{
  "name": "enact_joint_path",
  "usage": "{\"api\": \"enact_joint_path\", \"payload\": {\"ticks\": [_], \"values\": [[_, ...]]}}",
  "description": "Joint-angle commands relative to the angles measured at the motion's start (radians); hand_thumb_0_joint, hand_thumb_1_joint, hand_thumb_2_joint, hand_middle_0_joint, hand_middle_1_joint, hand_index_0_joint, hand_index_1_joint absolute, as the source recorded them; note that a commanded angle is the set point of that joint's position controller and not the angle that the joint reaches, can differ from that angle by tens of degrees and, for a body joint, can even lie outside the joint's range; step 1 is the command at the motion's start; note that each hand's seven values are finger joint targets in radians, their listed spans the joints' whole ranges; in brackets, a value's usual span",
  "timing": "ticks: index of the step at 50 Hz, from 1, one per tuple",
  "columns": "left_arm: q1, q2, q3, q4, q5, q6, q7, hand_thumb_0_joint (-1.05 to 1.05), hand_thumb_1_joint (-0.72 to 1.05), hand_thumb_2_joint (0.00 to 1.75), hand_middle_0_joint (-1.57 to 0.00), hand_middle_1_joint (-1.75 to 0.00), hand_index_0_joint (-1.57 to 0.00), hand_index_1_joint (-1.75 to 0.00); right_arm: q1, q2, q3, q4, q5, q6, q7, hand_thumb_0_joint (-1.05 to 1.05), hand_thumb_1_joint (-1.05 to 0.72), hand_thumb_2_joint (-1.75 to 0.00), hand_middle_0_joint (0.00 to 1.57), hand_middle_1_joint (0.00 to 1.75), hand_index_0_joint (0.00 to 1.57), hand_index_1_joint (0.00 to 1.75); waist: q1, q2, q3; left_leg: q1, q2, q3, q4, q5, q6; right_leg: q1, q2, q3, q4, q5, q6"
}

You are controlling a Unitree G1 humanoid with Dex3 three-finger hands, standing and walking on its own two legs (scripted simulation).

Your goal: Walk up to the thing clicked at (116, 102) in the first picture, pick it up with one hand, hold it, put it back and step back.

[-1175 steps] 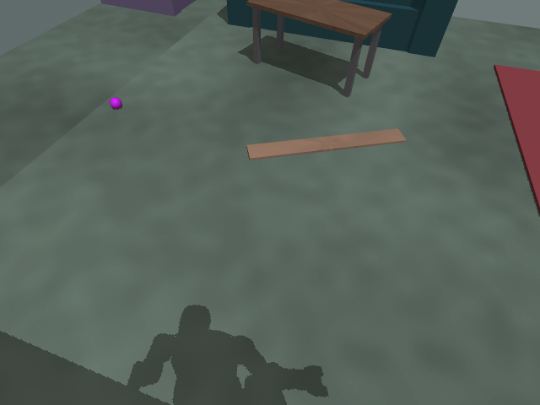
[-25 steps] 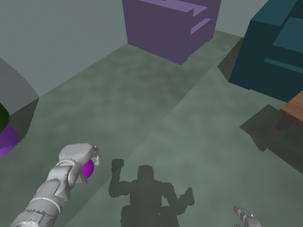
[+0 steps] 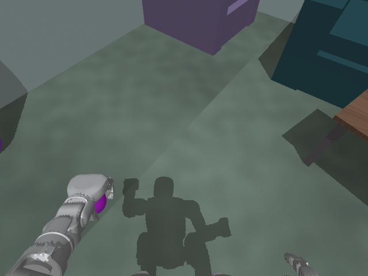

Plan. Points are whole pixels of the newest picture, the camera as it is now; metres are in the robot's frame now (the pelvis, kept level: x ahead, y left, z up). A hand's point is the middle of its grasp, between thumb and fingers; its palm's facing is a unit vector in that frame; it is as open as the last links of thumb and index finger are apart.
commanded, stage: crouch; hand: left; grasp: from above
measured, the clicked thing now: (92, 201) +0.32 +0.24 -0.12
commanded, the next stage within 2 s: lower in 1.58 s
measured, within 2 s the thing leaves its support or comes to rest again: neither
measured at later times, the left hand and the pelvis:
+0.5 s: hand (113, 208) +0.37 +0.24 -0.34, palm faces -0.45 +0.02 -0.89, open 7.7 cm; pelvis -0.05 +0.02 -0.20, yaw -2 degrees
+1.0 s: hand (120, 214) +0.40 +0.25 -0.50, palm faces -0.45 +0.00 -0.89, open 7.7 cm; pelvis -0.06 +0.01 -0.33, yaw -4 degrees
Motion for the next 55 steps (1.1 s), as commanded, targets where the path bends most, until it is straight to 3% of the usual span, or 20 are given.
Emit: {"api": "enact_joint_path", "payload": {"ticks": [1,5,7,9,12,13,16,18,22,23,24,26,30,32,34,40,43,45,50,55], "values": [[-0.416,0.182,0.101,-0.046,0.056,-0.014,0.148,0.00,0.69,0.66,-0.98,-0.73,-1.04,-0.67,0.082,-0.149,-0.063,-0.061,-0.022,-0.039,0.009,0.00,-0.90,-0.90,0.20,0.30,0.20,0.30,-0.050,0.023,-0.353,-0.026,-0.045,0.010,0.182,0.133,0.013,-0.186,0.032,-0.005,0.106,0.144,-0.031],[-0.511,0.224,0.127,0.020,0.076,-0.006,0.207,0.00,0.66,0.63,-0.93,-0.75,-1.01,-0.67,0.109,-0.163,-0.070,-0.063,-0.031,-0.054,0.008,0.00,-0.90,-0.90,0.20,0.30,0.20,0.30,-0.064,0.048,-0.453,-0.197,-0.044,0.001,0.331,0.063,0.019,-0.336,0.037,-0.014,0.262,0.080,-0.036],[-0.562,0.253,0.145,0.005,0.075,-0.007,0.225,0.00,0.66,0.63,-0.91,-0.78,-1.00,-0.69,0.115,-0.165,-0.073,-0.060,-0.040,-0.065,0.003,0.00,-0.90,-0.90,0.20,0.30,0.20,0.30,-0.053,0.109,-0.521,-0.244,-0.038,-0.009,0.400,0.036,0.017,-0.446,0.043,-0.022,0.343,0.042,-0.046],[-0.560,0.237,0.138,0.066,0.072,0.002,0.233,0.00,0.68,0.65,-0.93,-0.77,-1.02,-0.69,0.124,-0.169,-0.076,-0.057,-0.043,-0.073,-0.003,0.00,-0.90,-0.90,0.20,0.30,0.20,0.30,-0.077,0.093,-0.543,-0.333,-0.037,-0.017,0.461,-0.012,0.023,-0.517,0.047,-0.033,0.405,0.006,-0.049],[-0.580,0.265,0.164,0.060,0.053,0.013,0.238,0.00,0.66,0.68,-0.93,-0.77,-1.01,-0.69,0.137,-0.169,-0.079,-0.055,-0.051,-0.085,-0.009,0.00,-0.90,-0.90,0.20,0.30,0.20,0.30,-0.068,0.101,-0.639,-0.433,-0.032,-0.030,0.546,-0.052,0.024,-0.593,0.045,-0.040,0.510,-0.028,-0.052],[-0.608,0.306,0.181,0.038,0.057,0.015,0.239,0.00,0.66,0.69,-0.92,-0.79,-1.00,-0.71,0.134,-0.173,-0.081,-0.053,-0.052,-0.086,-0.012,0.00,-0.90,-0.90,0.20,0.30,0.20,0.30,-0.061,0.117,-0.670,-0.451,-0.031,-0.034,0.566,-0.068,0.023,-0.615,0.045,-0.041,0.537,-0.043,-0.053],[-0.623,0.281,0.174,0.094,0.053,0.024,0.223,0.00,0.64,0.66,-0.89,-0.80,-0.98,-0.71,0.138,-0.177,-0.080,-0.041,-0.063,-0.092,-0.013,0.00,-0.90,-0.90,0.20,0.30,0.20,0.30,-0.092,0.129,-0.644,-0.521,-0.019,-0.066,0.617,-0.130,0.016,-0.765,0.042,-0.053,0.621,-0.104,-0.058],[-0.660,0.338,0.208,0.084,0.059,0.020,0.217,0.00,0.63,0.67,-0.90,-0.78,-0.98,-0.70,0.148,-0.181,-0.079,-0.032,-0.068,-0.098,-0.013,0.00,-0.90,-0.90,0.20,0.30,0.20,0.30,-0.094,0.136,-0.698,-0.553,-0.019,-0.076,0.668,-0.129,0.018,-0.806,0.043,-0.057,0.675,-0.108,-0.059],[-0.654,0.331,0.215,0.138,0.057,0.001,0.202,0.00,0.64,0.69,-0.91,-0.78,-0.99,-0.70,0.154,-0.178,-0.072,-0.024,-0.077,-0.110,0.000,0.00,-0.90,-0.90,0.20,0.30,0.20,0.30,-0.112,0.117,-0.695,-0.687,-0.025,-0.077,0.772,-0.165,0.026,-0.910,0.040,-0.064,0.762,-0.142,-0.058],[-0.698,0.355,0.225,0.106,0.060,-0.009,0.203,0.00,0.64,0.69,-0.91,-0.78,-0.99,-0.70,0.157,-0.175,-0.071,-0.023,-0.078,-0.112,0.002,0.00,-0.90,-0.90,0.20,0.30,0.20,0.30,-0.107,0.126,-0.731,-0.707,-0.028,-0.069,0.797,-0.176,0.029,-0.907,0.042,-0.061,0.776,-0.148,-0.058],[-0.656,0.368,0.237,0.166,0.071,-0.012,0.204,0.00,0.65,0.69,-0.92,-0.78,-1.00,-0.70,0.164,-0.180,-0.071,-0.016,-0.082,-0.115,0.007,0.00,-0.90,-0.90,0.20,0.30,0.20,0.30,-0.108,0.099,-0.724,-0.723,-0.027,-0.074,0.825,-0.178,0.032,-0.944,0.041,-0.064,0.796,-0.154,-0.057],[-0.746,0.365,0.234,0.107,0.074,-0.036,0.202,0.00,0.66,0.66,-0.91,-0.78,-1.00,-0.69,0.167,-0.184,-0.065,-0.011,-0.087,-0.125,0.017,0.00,-0.90,-0.90,0.20,0.30,0.20,0.30,-0.136,0.144,-0.749,-0.757,-0.028,-0.092,0.868,-0.188,0.028,-1.020,0.037,-0.071,0.852,-0.167,-0.058],[-0.755,0.428,0.273,0.104,0.102,-0.060,0.223,0.00,0.67,0.64,-0.92,-0.77,-1.01,-0.68,0.178,-0.194,-0.058,-0.006,-0.098,-0.136,0.038,0.00,-0.90,-0.90,0.20,0.30,0.20,0.30,-0.125,0.172,-0.847,-0.766,-0.028,-0.084,0.963,-0.114,0.032,-1.062,0.041,-0.080,0.926,-0.116,-0.056],[-0.770,0.400,0.261,0.130,0.103,-0.068,0.229,0.00,0.67,0.67,-0.94,-0.76,-1.02,-0.68,0.183,-0.189,-0.054,0.007,-0.108,-0.142,0.048,0.00,-0.90,-0.90,0.20,0.30,0.20,0.30,-0.143,0.192,-0.825,-0.792,-0.026,-0.084,1.000,-0.116,0.029,-1.101,0.038,-0.085,0.956,-0.115,-0.053],[-0.794,0.457,0.292,0.130,0.119,-0.071,0.240,0.00,0.64,0.68,-0.92,-0.76,-1.00,-0.69,0.188,-0.202,-0.054,0.018,-0.114,-0.144,0.055,0.00,-0.90,-0.90,0.20,0.30,0.20,0.30,-0.133,0.219,-0.860,-0.788,-0.025,-0.087,1.032,-0.094,0.026,-1.138,0.037,-0.088,0.994,-0.109,-0.055],[-0.832,0.474,0.295,0.165,0.124,-0.070,0.251,0.00,0.65,0.68,-0.92,-0.78,-1.00,-0.70,0.178,-0.196,-0.044,0.011,-0.128,-0.146,0.077,0.00,-0.90,-0.90,0.20,0.30,0.20,0.30,-0.146,0.227,-0.836,-0.907,-0.025,-0.058,1.123,-0.152,0.034,-1.161,0.045,-0.092,1.051,-0.126,-0.052],[-0.855,0.505,0.305,0.162,0.126,-0.068,0.244,0.00,0.64,0.70,-0.94,-0.76,-1.00,-0.70,0.176,-0.202,-0.045,0.012,-0.131,-0.146,0.081,0.00,-0.90,-0.90,0.20,0.30,0.20,0.30,-0.142,0.251,-0.870,-0.903,-0.021,-0.059,1.160,-0.136,0.032,-1.195,0.049,-0.096,1.091,-0.119,-0.053],[-0.846,0.495,0.299,0.191,0.125,-0.069,0.240,0.00,0.65,0.69,-0.94,-0.77,-1.01,-0.70,0.176,-0.202,-0.039,0.013,-0.132,-0.145,0.086,0.00,-0.90,-0.90,0.20,0.30,0.20,0.30,-0.153,0.248,-0.819,-0.957,-0.022,-0.060,1.176,-0.152,0.031,-1.210,0.048,-0.100,1.115,-0.125,-0.053],[-0.847,0.546,0.319,0.212,0.117,-0.078,0.223,0.00,0.62,0.67,-0.90,-0.78,-0.98,-0.70,0.179,-0.207,-0.032,0.014,-0.136,-0.138,0.097,0.00,-0.90,-0.90,0.20,0.30,0.20,0.30,-0.154,0.212,-0.826,-1.037,-0.020,-0.049,1.245,-0.134,0.041,-1.182,0.056,-0.097,1.150,-0.087,-0.043],[-0.855,0.539,0.304,0.245,0.122,-0.093,0.206,0.00,0.62,0.64,-0.89,-0.78,-0.97,-0.70,0.177,-0.211,-0.031,0.019,-0.136,-0.129,0.107,0.00,-0.90,-0.90,0.20,0.30,0.20,0.30,-0.161,0.229,-0.779,-1.068,-0.016,-0.054,1.279,-0.150,0.037,-1.254,0.061,-0.107,1.194,-0.110,-0.048]]}}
